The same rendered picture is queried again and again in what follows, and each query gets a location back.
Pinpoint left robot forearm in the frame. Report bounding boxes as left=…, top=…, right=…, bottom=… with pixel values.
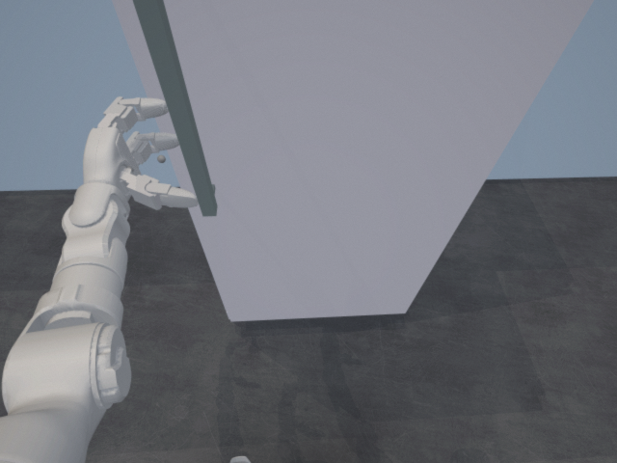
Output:
left=2, top=182, right=130, bottom=413

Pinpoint robot left upper arm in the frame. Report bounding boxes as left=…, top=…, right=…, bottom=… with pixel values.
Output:
left=0, top=322, right=131, bottom=463

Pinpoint robot left hand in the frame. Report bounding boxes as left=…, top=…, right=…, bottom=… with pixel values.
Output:
left=83, top=96, right=198, bottom=210

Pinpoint fridge door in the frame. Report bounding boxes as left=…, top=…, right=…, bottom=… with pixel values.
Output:
left=115, top=0, right=594, bottom=322

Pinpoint handle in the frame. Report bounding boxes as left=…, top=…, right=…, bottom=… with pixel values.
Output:
left=133, top=0, right=217, bottom=216

